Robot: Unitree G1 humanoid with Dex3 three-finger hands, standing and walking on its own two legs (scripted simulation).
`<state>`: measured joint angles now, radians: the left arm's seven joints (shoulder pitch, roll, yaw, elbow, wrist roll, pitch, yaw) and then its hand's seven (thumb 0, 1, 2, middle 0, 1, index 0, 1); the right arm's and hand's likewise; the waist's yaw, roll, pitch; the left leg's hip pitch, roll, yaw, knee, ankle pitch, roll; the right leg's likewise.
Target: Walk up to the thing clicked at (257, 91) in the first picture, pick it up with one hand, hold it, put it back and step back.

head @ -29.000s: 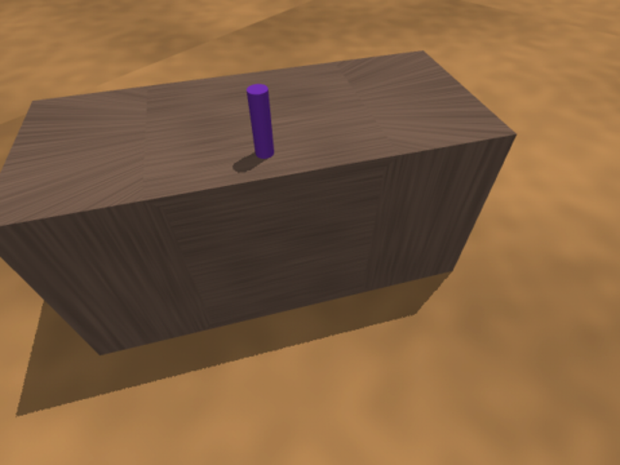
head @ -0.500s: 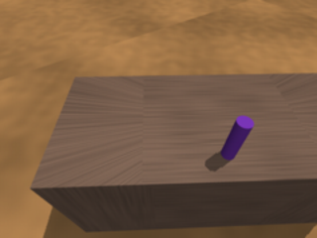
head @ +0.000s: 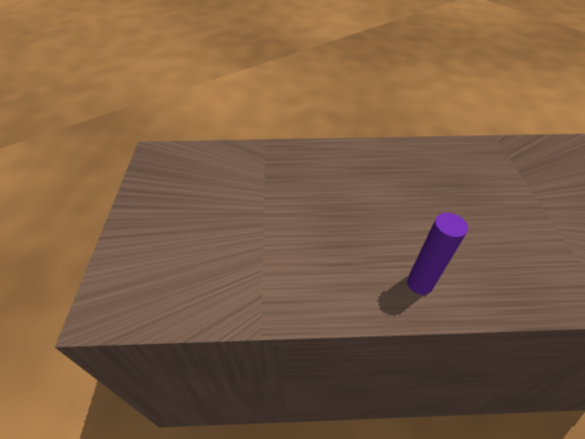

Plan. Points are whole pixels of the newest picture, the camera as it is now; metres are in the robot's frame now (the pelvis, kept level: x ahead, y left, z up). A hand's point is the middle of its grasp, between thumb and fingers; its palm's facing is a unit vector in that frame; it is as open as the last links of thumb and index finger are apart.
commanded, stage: stand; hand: right
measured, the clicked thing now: (434, 257) +0.41 -0.24 -0.04
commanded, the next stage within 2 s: step back in 0.48 s
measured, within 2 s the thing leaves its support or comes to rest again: neither
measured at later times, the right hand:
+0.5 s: hand out of the picture +0.07 -0.25 -0.15, palm faces -0.01 +0.94 -0.35, open 7.4 cm
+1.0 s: hand out of the picture +0.01 -0.33 -0.19, palm faces -0.05 +0.95 -0.32, open 7.4 cm
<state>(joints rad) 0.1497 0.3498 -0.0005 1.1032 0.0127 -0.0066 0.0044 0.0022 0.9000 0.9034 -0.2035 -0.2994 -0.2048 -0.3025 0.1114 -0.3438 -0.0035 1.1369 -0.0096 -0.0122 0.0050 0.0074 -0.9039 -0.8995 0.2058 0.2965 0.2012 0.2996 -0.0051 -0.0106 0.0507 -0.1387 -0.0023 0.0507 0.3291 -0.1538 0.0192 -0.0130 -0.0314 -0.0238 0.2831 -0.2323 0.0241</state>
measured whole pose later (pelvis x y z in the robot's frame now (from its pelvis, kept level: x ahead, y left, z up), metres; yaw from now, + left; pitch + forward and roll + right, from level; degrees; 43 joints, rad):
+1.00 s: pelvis -0.10 -0.07 -0.01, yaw +1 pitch +0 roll +2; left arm 0.17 0.33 0.05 0.93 0.04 0.04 0.01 0.00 0.90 0.90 -0.21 -0.30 -0.21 -0.30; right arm 0.08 -0.41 -0.04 0.94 0.01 0.07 -0.01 0.01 -0.91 -0.90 0.20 0.30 0.20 0.30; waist 0.02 0.06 0.17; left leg -0.49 -0.13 -0.16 1.15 -0.45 0.01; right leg -0.27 0.00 -0.02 0.57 -0.29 -0.05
